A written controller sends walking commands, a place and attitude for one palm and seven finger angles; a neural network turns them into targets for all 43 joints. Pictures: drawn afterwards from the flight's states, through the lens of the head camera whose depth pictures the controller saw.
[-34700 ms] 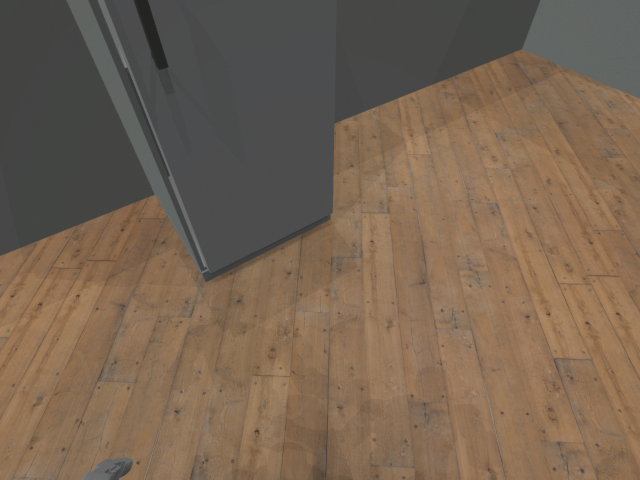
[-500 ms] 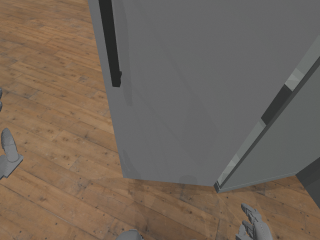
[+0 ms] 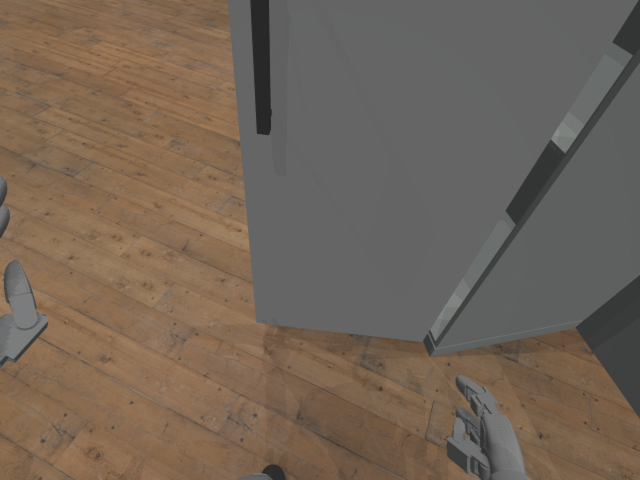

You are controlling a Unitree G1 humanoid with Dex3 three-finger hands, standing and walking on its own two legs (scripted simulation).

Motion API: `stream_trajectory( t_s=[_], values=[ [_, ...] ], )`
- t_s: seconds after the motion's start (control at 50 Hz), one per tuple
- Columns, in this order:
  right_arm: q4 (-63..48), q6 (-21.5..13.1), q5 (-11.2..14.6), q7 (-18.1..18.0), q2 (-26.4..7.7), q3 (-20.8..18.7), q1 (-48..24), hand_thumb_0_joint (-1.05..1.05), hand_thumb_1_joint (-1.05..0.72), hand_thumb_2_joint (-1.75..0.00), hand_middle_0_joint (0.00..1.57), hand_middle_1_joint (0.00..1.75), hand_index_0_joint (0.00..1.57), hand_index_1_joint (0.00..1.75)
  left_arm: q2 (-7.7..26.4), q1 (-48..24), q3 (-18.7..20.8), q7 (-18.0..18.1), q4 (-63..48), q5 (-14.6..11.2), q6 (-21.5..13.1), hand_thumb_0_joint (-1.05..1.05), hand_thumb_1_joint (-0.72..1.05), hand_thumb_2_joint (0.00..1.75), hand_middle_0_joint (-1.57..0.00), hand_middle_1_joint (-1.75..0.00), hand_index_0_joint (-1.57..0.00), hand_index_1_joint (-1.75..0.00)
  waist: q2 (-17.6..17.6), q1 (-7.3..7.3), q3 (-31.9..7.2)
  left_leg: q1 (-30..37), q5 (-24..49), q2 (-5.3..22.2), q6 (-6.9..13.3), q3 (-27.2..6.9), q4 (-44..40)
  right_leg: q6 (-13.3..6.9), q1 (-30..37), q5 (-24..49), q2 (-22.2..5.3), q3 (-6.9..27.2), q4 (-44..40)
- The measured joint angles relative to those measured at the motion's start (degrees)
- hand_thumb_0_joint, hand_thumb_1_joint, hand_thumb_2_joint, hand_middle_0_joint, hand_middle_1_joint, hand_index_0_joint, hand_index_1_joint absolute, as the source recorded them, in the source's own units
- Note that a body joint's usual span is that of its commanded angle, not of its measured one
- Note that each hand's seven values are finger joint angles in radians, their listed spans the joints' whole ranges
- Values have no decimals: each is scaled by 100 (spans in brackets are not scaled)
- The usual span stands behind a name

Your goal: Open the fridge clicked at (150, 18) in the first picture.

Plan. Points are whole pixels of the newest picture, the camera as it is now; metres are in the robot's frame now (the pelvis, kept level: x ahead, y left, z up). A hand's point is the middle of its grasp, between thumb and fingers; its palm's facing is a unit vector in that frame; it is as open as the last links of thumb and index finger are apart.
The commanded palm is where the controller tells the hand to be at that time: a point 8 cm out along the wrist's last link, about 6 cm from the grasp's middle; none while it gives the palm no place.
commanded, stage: stop stepping back and stand still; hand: left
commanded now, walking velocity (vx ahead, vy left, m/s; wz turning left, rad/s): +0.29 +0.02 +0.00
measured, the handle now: (263, 33) +0.63 +0.16 +0.24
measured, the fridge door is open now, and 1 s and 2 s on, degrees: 72 72 72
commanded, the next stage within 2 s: let the arm hang, fingers relaxed in 0.56 s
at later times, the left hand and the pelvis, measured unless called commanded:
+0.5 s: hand (17, 377) +0.15 +0.26 +0.17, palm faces +0.37 -0.79 -0.50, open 7.4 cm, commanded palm +0.10 +0.30 +0.18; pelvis -0.06 +0.01 -0.01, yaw -3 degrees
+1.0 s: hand out of the picture -0.01 +0.18 -0.18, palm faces +0.01 -0.98 -0.18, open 7.0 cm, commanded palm none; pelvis -0.05 +0.00 -0.01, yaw +2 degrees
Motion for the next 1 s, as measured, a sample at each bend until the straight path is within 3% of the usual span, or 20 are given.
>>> stream_trajectory(
  t_s=[0.04,0.08,0.12,0.16,0.2,0.24,0.32,0.42,0.44,0.48,0.54,0.62,0.66,0.7,0.76,0.8,0.82,0.86,0.94,1.0],
  values=[
    [-109,82,-9,-14,3,68,80,1,-90,-90,21,30,20,30,181,118,89,-12,-83,7,53,2,89,90,-20,-31,-21,-30,-250,51,-132,-393,-697,-167,-180,156,465,-256,400,246,-211,190,-1152],
    [91,170,-18,-60,-149,73,53,1,-90,-90,21,30,20,30,115,49,-9,-40,19,6,61,2,89,90,-21,-31,-21,-30,-99,118,-81,-663,-1103,-148,-280,-64,1624,-156,248,1071,-161,236,-1088],
    [343,246,32,-118,-223,61,227,1,-90,-90,21,30,20,30,59,-12,-126,-41,243,-5,91,2,89,90,-21,-31,-21,-30,-111,104,-195,-542,-1266,-237,-300,-162,2228,-21,257,1128,-212,266,-1040],
    [490,277,46,-196,-286,56,464,1,-90,-90,21,30,20,30,-13,-38,-161,9,470,23,138,2,89,90,-21,-31,-22,-30,-190,48,-363,-60,-1386,-239,-238,-99,1893,66,248,1069,-293,308,-996],
    [507,216,48,-288,-430,14,697,1,-90,-90,21,30,20,30,-105,-98,-186,71,634,55,186,1,89,90,-21,-31,-21,-30,-108,-83,-481,554,-1484,-161,-130,-96,1019,138,140,928,-296,240,-750],
    [600,161,66,-361,-447,-56,705,1,-90,-90,21,30,20,30,-124,-256,-147,113,780,59,230,2,89,90,-21,-31,-21,-30,-223,-194,-348,594,-1055,-286,-7,-33,942,134,-37,711,-415,272,-274],
    [647,27,-18,-298,-259,-58,715,1,-91,-90,20,30,20,30,-49,-211,-21,105,768,97,289,2,89,90,-20,-31,-21,-30,-343,-381,-176,832,-836,-300,41,53,545,54,-567,323,-265,240,857],
    [436,16,-68,-166,-162,47,914,1,-90,-90,20,30,20,30,175,334,2,72,300,179,94,2,89,90,-20,-31,-21,-30,-169,-477,-205,868,-822,-171,-43,0,340,-46,-137,474,-189,-265,-587],
    [375,52,-78,-162,-164,48,923,1,-90,-90,20,30,20,30,266,408,42,60,263,195,44,2,89,90,-20,-31,-21,-30,-168,-458,-224,713,-1069,-195,-59,20,592,-139,-48,565,-204,-199,-894],
    [415,144,-84,-155,-218,9,814,1,-90,-90,20,30,20,30,317,366,61,18,317,198,-31,2,89,90,-21,-31,-21,-30,-69,-326,-140,356,-1600,-186,-117,-45,1478,-258,-159,1455,-181,-179,-880],
    [644,201,-47,-123,-293,-34,705,1,-90,-90,21,30,20,30,165,137,8,5,584,184,-74,2,89,90,-21,-31,-22,-30,-35,-145,-117,123,-1874,-200,-158,-103,2339,-220,-155,1449,-196,-95,-688],
    [650,137,-29,-190,-415,-17,677,1,-90,-90,21,30,20,30,-158,-103,-101,57,810,165,-16,2,89,90,-21,-31,-22,-30,21,-130,-152,653,-1510,-80,-112,-93,1164,-99,-110,1200,-221,-112,-478],
    [664,78,-23,-237,-437,-52,568,1,-90,-90,20,30,20,30,-248,-258,-177,58,820,173,8,2,89,90,-21,-31,-21,-30,24,-133,-56,728,-933,-96,-127,-112,998,-48,-110,1082,-256,-141,-304],
    [856,79,-29,-16,-561,-109,400,1,-91,-90,20,30,20,30,-204,-658,-513,-188,1573,358,118,1,89,90,-20,-31,-21,-30,62,-112,-141,536,-982,-190,-111,-119,1157,32,-362,1017,-350,-84,69],
    [1091,451,-124,123,-754,-120,51,1,-90,-90,20,30,20,30,-266,-1399,-1237,-574,3581,444,904,1,90,90,-20,-30,-20,-30,214,-228,-251,286,-959,-369,-38,-202,1156,94,-876,175,-348,307,1163],
    [1169,606,-175,146,-777,-85,-108,1,-91,-90,20,30,20,30,-401,-1708,-1663,-732,4914,459,1269,1,90,90,-19,-30,-20,-30,228,-316,-208,235,-854,-440,-46,-239,1071,95,-876,119,-356,457,1092],
    [1201,656,-172,159,-762,-55,-160,1,-91,-90,20,30,20,30,-466,-1782,-1854,-788,5479,466,1362,1,91,90,-19,-30,-20,-30,173,-328,-159,226,-827,-463,-67,-222,1059,86,-738,435,-383,495,679],
    [1305,735,-108,189,-696,-32,-248,1,-91,-90,20,30,20,30,-633,-1800,-2165,-853,6442,484,1421,1,91,90,-19,-30,-20,-30,25,-343,-29,204,-835,-474,-138,-168,1106,55,-569,935,-417,564,153],
    [1709,943,-87,183,-594,-62,-107,0,-91,-90,20,30,20,30,-1210,-1589,-2618,-910,7957,473,1510,2,91,90,-19,-30,-20,-30,12,-429,171,383,-710,-358,-208,-389,865,46,-302,943,-290,350,-164],
    [2151,1018,-84,135,-445,-59,110,0,-91,-90,20,30,20,30,-1239,-1473,-2439,-747,8602,414,1439,0,98,89,-20,-30,-21,-30,-99,-303,291,503,-624,-280,-270,-504,663,10,-82,1106,-203,249,-550]
  ],
)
